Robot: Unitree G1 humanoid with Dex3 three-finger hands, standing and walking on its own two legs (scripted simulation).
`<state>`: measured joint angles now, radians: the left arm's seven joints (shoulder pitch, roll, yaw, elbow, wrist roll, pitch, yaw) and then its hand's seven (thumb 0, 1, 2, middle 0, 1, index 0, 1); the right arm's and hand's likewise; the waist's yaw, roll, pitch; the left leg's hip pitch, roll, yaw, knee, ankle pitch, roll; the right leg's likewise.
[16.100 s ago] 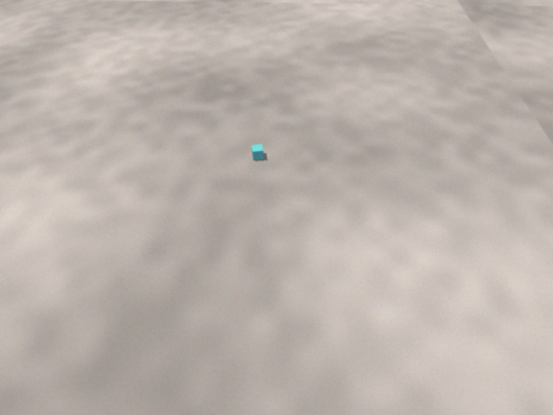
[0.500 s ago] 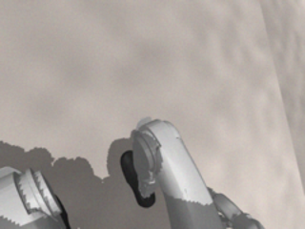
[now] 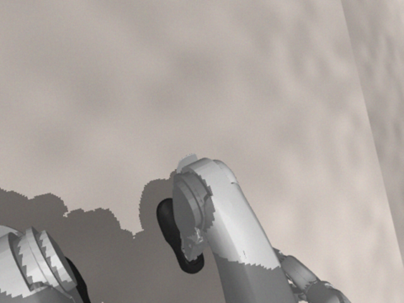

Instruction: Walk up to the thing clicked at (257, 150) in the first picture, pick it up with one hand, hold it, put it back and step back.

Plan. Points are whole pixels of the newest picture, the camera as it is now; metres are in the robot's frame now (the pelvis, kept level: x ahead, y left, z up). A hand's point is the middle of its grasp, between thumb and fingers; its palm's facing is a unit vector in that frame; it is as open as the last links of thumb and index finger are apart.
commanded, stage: rest palm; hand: left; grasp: from above
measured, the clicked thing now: out of the picture +0.48 +0.42 -0.28
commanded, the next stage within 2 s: close in 1.22 s
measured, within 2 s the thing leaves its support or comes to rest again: neither
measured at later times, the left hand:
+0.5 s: hand out of the picture +0.46 +0.40 -0.23, palm faces -0.41 -0.17 -0.89, open 13.2 cm
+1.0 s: hand out of the picture +0.46 +0.40 -0.23, palm faces -0.40 -0.17 -0.90, open 13.1 cm
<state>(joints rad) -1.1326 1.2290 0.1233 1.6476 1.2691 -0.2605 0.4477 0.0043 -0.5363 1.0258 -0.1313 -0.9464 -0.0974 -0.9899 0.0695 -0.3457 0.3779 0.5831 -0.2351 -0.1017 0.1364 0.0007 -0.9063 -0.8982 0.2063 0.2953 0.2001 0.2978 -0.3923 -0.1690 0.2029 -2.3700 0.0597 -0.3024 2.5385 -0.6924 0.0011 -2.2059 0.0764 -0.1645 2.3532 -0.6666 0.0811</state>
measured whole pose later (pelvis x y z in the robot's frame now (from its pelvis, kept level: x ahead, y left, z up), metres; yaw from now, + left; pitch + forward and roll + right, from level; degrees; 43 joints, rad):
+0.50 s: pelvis +0.00 +0.00 +0.00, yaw +0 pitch +27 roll -16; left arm -1.12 1.23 0.12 1.63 1.26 -0.27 0.44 0.00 -0.42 1.02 -0.19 -0.98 -0.17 -1.01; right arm 0.07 -0.35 0.38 0.58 -0.24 -0.10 0.13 0.00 -0.91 -0.90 0.21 0.30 0.20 0.30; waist -0.39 -0.17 0.21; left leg -2.37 0.06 -0.30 2.54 -0.69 0.00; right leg -2.20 0.08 -0.17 2.35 -0.67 0.08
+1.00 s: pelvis +0.00 +0.00 +0.00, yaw +0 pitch +27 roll -16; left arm -1.12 1.23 0.12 1.62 1.26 -0.27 0.44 0.00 -0.38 0.97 -0.20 -0.97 -0.19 -0.99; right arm 0.07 -0.35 0.39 0.59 -0.24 -0.10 0.13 0.00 -0.90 -0.90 0.21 0.30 0.20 0.30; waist -0.39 -0.18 0.21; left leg -2.37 0.06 -0.31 2.54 -0.69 0.00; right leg -2.20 0.08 -0.17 2.35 -0.66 0.08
